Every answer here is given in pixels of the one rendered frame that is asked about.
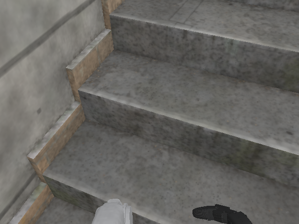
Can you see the robot right hand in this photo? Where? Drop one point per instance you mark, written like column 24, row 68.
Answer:
column 220, row 213

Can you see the robot left shin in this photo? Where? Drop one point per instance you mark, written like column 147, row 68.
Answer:
column 111, row 201

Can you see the robot left thigh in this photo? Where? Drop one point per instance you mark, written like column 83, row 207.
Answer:
column 114, row 213

